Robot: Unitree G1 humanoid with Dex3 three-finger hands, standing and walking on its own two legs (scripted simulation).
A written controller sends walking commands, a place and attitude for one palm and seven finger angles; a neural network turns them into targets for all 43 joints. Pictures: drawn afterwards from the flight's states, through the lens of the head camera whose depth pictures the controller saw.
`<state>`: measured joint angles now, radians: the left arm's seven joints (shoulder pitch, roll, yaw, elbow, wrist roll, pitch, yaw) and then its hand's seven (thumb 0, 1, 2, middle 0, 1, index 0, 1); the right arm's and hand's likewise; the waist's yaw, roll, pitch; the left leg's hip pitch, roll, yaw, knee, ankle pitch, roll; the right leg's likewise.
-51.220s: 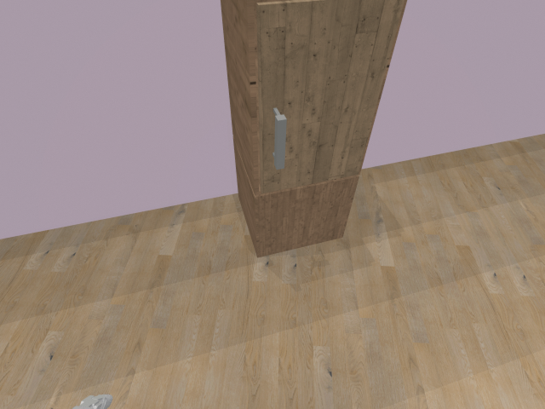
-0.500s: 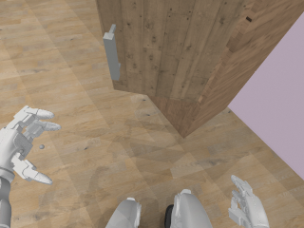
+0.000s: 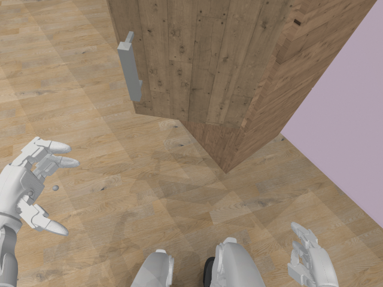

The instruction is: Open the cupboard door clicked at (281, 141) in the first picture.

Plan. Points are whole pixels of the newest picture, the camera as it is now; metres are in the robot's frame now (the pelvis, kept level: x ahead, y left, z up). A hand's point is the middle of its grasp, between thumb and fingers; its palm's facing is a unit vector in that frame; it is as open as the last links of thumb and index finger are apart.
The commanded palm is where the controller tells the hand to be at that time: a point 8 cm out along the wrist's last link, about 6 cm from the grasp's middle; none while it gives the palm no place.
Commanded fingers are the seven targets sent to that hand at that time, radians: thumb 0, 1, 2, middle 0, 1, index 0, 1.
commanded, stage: raise the hand with hooked fingers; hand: left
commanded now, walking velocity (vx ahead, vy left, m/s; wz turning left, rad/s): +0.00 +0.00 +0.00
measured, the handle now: (133, 68) +0.62 +0.19 +0.02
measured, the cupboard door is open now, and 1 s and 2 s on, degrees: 45 45 45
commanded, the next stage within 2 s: move the hooked fingers beside the handle in 0.02 s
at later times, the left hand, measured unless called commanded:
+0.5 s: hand (71, 152) +0.36 +0.26 +0.04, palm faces -0.11 -0.99 -0.03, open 14.0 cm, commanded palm +0.34 +0.31 +0.04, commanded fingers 0.00 -0.50 0.30 -0.30 -1.20 -0.30 -1.20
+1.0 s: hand (88, 119) +0.43 +0.25 +0.04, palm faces -0.09 -1.00 -0.03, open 14.0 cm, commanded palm +0.42 +0.30 +0.03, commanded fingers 0.00 -0.50 0.30 -0.30 -1.20 -0.30 -1.20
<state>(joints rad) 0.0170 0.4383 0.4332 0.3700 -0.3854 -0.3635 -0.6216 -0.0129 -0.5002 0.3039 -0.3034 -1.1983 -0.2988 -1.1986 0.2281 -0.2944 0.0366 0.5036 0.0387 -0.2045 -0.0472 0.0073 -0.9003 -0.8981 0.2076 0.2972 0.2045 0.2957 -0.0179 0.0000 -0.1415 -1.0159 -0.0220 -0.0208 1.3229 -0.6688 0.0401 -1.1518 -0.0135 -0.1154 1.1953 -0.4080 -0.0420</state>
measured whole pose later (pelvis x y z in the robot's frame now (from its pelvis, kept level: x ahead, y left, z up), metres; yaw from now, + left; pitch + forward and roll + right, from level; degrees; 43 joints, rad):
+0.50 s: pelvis -0.01 +0.01 -0.01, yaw +0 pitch +23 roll -3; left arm -0.29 0.48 0.42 0.57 -0.32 -0.32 -0.58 -0.01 -0.50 0.30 -0.30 -1.20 -0.30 -1.20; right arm 0.24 -0.30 0.05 0.53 0.04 -0.18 -0.07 0.01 -0.90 -0.90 0.21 0.30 0.21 0.30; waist -0.05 0.00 -0.14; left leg -1.08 -0.03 -0.01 1.35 -0.66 0.05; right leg -1.22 -0.02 -0.10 1.22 -0.40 -0.03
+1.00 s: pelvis +0.00 +0.01 -0.01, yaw -1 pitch +26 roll -3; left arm -0.58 0.52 0.44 0.87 -0.22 -0.38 -0.52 -0.01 -0.50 0.30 -0.30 -1.20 -0.30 -1.20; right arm 0.29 -0.30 0.05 0.57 0.02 -0.07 -0.04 0.00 -0.90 -0.90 0.21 0.30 0.20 0.30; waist -0.10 0.01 -0.15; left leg -1.12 -0.03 0.00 1.34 -0.66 0.06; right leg -1.26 -0.01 -0.09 1.20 -0.39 -0.03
